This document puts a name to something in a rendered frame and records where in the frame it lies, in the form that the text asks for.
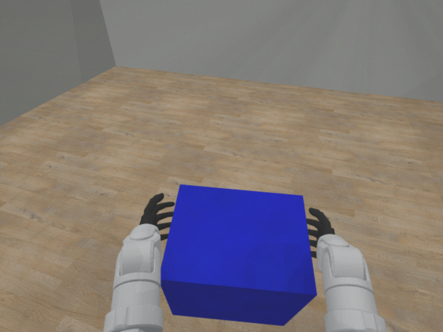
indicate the robot right forearm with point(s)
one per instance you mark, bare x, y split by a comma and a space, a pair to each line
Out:
347, 287

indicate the right robot hand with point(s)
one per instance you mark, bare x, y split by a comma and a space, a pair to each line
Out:
323, 226

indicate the carton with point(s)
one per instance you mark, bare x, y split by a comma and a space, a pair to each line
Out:
238, 255

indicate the robot left forearm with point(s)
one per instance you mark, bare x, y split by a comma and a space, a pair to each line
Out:
135, 303

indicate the left robot hand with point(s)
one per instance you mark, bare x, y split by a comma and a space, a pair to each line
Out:
151, 217

